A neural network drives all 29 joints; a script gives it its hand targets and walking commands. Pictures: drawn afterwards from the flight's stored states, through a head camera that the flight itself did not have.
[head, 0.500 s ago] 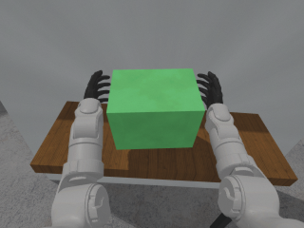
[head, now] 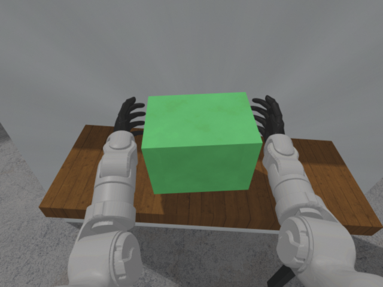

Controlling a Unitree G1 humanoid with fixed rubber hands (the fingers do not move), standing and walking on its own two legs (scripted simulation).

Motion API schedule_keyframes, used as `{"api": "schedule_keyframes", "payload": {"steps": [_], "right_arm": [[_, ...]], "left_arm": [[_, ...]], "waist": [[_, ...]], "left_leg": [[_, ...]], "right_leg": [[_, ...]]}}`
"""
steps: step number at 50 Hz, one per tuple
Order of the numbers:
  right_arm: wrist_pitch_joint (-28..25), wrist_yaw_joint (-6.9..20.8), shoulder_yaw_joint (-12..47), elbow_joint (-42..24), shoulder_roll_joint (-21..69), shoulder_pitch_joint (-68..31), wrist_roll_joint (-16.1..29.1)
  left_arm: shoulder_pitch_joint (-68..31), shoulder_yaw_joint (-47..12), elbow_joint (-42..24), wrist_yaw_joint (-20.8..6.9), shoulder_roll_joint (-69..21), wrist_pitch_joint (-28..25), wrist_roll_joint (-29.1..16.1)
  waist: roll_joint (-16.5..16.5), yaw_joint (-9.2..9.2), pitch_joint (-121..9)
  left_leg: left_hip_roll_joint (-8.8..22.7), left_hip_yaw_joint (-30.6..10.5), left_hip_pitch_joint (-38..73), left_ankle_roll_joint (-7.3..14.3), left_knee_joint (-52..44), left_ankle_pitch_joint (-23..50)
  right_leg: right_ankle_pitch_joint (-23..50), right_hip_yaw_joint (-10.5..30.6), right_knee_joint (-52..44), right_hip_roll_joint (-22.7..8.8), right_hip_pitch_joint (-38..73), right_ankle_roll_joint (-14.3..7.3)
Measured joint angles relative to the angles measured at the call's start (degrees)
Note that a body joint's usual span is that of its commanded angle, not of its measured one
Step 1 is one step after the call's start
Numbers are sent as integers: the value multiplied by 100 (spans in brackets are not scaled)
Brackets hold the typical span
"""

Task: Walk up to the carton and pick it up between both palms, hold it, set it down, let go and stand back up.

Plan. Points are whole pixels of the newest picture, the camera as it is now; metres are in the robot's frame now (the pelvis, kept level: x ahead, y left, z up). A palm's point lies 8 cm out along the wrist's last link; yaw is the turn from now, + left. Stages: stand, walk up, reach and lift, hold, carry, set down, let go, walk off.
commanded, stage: set down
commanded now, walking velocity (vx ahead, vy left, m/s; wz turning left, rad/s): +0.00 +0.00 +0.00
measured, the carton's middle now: (199, 143) +0.43 -0.01 +0.09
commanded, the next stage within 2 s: none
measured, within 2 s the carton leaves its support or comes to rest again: neither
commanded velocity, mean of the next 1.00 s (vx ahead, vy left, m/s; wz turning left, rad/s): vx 0.00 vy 0.00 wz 0.00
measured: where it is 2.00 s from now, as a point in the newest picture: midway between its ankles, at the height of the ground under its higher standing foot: outside the picture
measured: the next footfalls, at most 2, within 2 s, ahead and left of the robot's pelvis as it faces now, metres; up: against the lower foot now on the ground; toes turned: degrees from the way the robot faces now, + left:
none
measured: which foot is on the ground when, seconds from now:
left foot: down 0.00-1.00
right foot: down 0.00-1.00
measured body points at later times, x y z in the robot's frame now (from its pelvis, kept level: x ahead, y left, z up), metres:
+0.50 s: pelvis +0.01 +0.00 +0.00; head +0.02 +0.02 +0.45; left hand +0.43 +0.14 +0.11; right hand +0.44 -0.18 +0.13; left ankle +0.00 +0.13 -0.75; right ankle +0.00 -0.10 -0.75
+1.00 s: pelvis +0.01 +0.00 +0.00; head +0.02 +0.01 +0.45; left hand +0.42 +0.14 +0.10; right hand +0.43 -0.18 +0.12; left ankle +0.00 +0.13 -0.75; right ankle +0.00 -0.10 -0.75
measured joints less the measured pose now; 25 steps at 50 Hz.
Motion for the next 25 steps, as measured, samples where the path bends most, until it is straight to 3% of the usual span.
{"api": "schedule_keyframes", "payload": {"steps": [25], "right_arm": [[-85, 174, -494, -153, 160, 109, -633]], "left_arm": [[135, 330, 246, 4, -195, -547, 99]], "waist": [[33, 84, -105]], "left_leg": [[35, 120, -302, -10, -46, -15]], "right_leg": [[-25, 114, 58, 34, -399, -11]]}}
